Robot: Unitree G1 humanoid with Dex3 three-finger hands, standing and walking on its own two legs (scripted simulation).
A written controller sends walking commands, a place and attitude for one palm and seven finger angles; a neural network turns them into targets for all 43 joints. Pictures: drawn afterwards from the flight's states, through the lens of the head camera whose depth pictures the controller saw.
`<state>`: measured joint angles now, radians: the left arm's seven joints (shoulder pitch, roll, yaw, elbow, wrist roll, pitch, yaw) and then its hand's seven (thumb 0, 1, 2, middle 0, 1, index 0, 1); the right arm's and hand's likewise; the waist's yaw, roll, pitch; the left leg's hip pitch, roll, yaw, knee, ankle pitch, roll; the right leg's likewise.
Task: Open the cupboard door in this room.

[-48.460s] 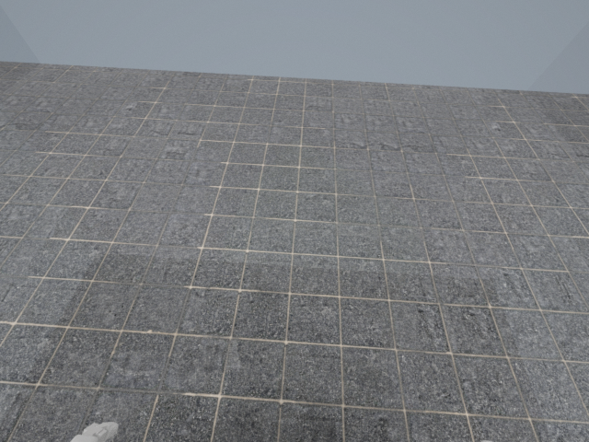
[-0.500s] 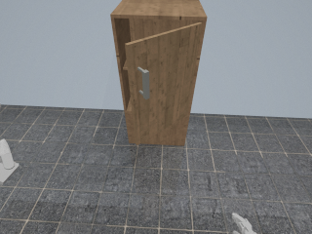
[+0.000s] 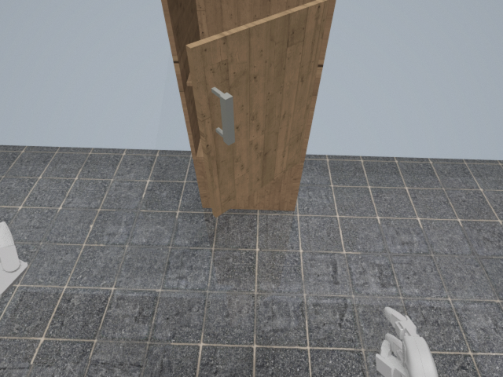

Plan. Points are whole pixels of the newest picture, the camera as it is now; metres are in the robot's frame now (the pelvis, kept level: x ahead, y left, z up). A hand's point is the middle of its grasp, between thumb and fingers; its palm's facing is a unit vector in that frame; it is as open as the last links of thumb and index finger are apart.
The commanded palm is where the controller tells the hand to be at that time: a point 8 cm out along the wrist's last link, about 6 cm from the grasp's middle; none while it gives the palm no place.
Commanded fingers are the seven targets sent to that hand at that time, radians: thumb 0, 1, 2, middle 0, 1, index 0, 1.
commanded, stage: stop stepping back and stand still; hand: left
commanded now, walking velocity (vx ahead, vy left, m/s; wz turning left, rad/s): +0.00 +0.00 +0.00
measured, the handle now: (222, 116) +0.67 +0.11 +0.02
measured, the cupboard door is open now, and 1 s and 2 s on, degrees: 43 43 43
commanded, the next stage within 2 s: let the arm hang, fingers relaxed in 0.26 s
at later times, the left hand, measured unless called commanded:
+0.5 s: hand (71, 342) +0.17 +0.29 -0.03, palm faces +0.14 -0.87 -0.47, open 7.4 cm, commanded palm none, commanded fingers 0.00 0.90 0.90 -0.20 -0.30 -0.20 -0.30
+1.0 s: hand out of the picture -0.04 +0.24 -0.16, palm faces +0.03 -0.96 -0.29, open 7.3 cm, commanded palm none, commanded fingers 0.00 0.90 0.90 -0.20 -0.30 -0.20 -0.30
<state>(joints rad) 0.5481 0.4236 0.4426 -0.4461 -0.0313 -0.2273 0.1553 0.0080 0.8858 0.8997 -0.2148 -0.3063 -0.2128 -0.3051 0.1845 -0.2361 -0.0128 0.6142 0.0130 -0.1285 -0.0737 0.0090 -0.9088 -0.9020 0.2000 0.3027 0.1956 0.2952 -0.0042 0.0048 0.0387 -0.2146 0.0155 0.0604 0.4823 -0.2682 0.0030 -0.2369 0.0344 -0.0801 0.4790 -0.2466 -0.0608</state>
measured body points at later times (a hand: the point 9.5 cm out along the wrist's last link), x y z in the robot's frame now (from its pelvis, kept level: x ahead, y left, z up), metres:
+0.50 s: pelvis -0.02 +0.03 -0.01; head -0.01 -0.01 +0.44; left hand +0.16 +0.33 +0.00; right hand +0.14 -0.22 -0.13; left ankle -0.01 +0.11 -0.74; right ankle +0.01 -0.07 -0.74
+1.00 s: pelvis -0.03 +0.02 +0.01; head -0.01 +0.01 +0.45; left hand -0.04 +0.29 -0.14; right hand -0.03 -0.21 -0.16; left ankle -0.01 +0.11 -0.74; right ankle +0.01 -0.07 -0.74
